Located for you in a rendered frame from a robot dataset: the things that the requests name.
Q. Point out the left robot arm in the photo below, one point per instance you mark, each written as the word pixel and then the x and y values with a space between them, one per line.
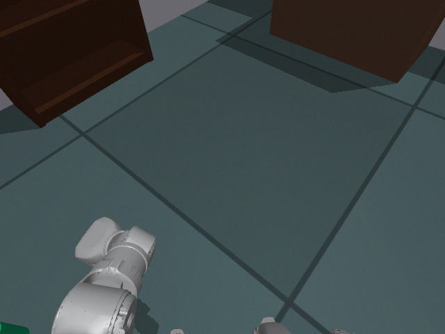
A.
pixel 104 301

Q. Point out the left robot hand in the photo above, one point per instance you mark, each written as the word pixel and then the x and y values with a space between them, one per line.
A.
pixel 90 248

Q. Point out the bookshelf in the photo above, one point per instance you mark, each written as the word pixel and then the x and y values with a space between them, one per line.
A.
pixel 55 54

